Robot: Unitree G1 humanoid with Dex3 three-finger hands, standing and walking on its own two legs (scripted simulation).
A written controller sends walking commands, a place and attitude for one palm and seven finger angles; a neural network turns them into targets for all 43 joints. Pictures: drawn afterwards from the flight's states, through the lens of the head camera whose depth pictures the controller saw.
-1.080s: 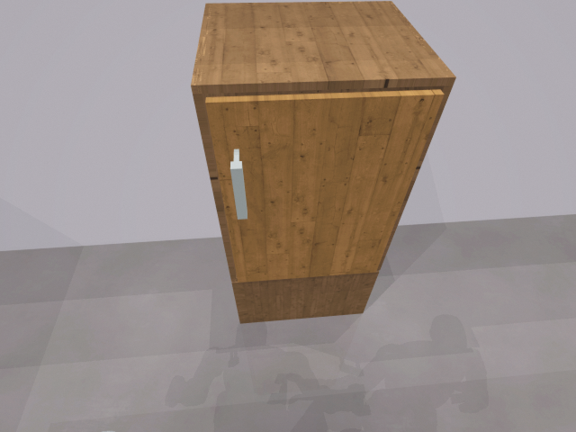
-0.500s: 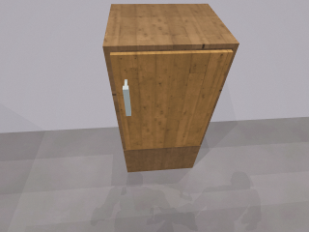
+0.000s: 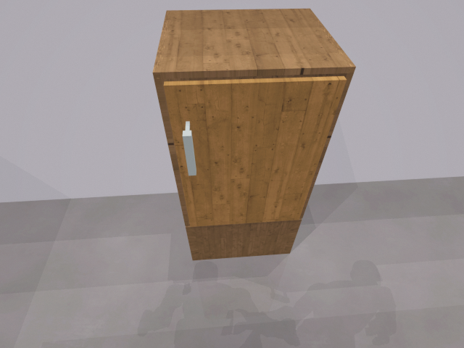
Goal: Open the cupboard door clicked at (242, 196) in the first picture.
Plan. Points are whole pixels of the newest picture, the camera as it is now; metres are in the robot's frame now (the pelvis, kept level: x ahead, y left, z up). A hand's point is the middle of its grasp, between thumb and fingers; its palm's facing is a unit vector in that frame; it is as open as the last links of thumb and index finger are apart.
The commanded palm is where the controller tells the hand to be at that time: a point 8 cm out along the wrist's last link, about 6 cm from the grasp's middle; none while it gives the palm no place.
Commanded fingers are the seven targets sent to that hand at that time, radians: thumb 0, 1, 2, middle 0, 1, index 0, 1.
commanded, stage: look at it before walking up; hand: left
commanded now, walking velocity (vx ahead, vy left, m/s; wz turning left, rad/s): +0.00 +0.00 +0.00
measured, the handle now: (190, 149) +0.58 +0.15 -0.02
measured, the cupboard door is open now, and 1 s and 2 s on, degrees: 0 0 0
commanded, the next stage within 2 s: shuffle to correct the standing spot in 0.36 s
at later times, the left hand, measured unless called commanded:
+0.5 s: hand out of the picture +0.08 +0.24 -0.16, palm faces -0.02 -0.94 -0.33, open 7.4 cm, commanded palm none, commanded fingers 0.00 0.90 0.90 -0.20 -0.30 -0.20 -0.30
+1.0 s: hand out of the picture -0.01 +0.12 -0.19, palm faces +0.18 -0.97 -0.17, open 7.4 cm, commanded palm none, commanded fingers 0.00 0.90 0.90 -0.20 -0.30 -0.20 -0.30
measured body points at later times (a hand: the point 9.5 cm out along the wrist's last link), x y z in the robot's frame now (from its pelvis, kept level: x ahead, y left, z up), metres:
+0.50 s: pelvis +0.01 -0.01 +0.00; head +0.02 -0.01 +0.45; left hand +0.08 +0.28 -0.13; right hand +0.08 -0.29 -0.14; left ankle +0.01 +0.12 -0.75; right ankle +0.01 -0.13 -0.75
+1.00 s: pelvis +0.06 -0.04 -0.02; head +0.08 -0.03 +0.43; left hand -0.02 +0.17 -0.18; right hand +0.07 -0.27 -0.17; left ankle +0.03 +0.07 -0.73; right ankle +0.01 -0.13 -0.75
